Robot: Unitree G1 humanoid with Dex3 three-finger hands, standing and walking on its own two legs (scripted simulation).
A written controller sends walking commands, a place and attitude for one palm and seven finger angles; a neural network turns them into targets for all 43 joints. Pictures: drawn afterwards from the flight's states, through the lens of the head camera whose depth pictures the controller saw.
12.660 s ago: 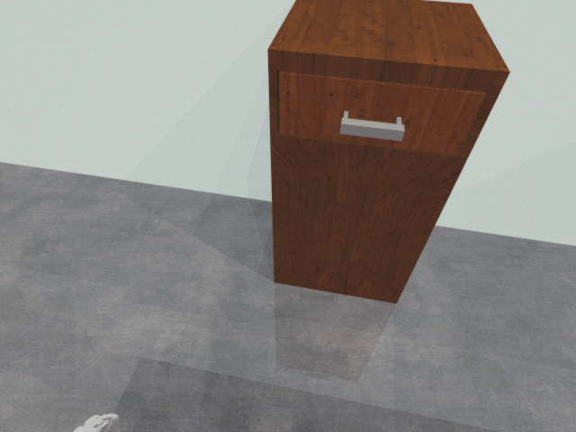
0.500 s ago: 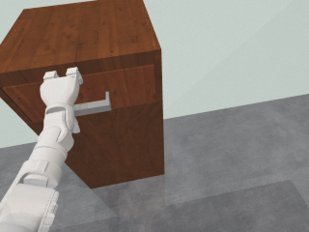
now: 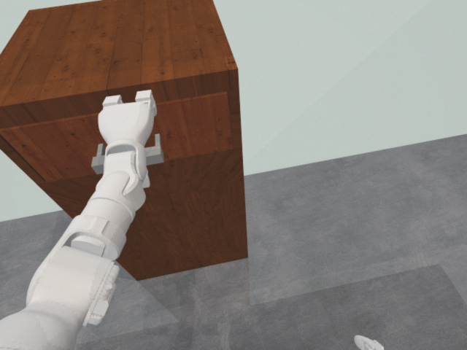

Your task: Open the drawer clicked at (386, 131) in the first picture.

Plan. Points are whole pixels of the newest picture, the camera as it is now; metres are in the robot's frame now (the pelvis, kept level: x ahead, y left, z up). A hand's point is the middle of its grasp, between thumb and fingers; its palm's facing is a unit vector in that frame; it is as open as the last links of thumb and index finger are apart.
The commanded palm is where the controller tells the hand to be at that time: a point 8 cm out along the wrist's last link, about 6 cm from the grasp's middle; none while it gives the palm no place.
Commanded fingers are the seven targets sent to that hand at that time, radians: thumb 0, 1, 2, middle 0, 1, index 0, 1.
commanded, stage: lift the fingers back up to retry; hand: left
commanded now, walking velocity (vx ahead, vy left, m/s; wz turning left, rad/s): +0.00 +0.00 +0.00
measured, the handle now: (129, 151) +0.49 +0.24 +0.04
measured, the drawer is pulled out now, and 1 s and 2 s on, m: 0.00 0.00 0.00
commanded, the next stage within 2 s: re-aim the fingers above the handle in 0.50 s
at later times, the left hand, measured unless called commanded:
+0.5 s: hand (127, 149) +0.44 +0.21 +0.10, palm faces +0.10 +0.02 -1.00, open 13.8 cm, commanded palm +0.42 +0.20 +0.16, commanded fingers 0.00 -0.50 0.30 -0.30 -1.20 -0.30 -1.20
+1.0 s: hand (121, 151) +0.45 +0.23 +0.09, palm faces +0.03 +0.01 -1.00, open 13.8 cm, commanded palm +0.43 +0.22 +0.16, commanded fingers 0.00 -0.50 0.30 -0.30 -1.20 -0.30 -1.20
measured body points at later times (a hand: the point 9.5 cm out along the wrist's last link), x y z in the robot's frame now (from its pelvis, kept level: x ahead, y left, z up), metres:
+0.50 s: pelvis +0.00 -0.01 +0.00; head +0.04 -0.03 +0.45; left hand +0.43 +0.21 +0.16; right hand +0.12 -0.27 -0.13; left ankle -0.04 +0.13 -0.73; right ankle +0.00 -0.12 -0.73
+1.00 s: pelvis +0.00 +0.00 +0.00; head +0.05 -0.02 +0.45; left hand +0.44 +0.22 +0.15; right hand +0.10 -0.26 -0.13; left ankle -0.04 +0.13 -0.73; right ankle +0.00 -0.12 -0.73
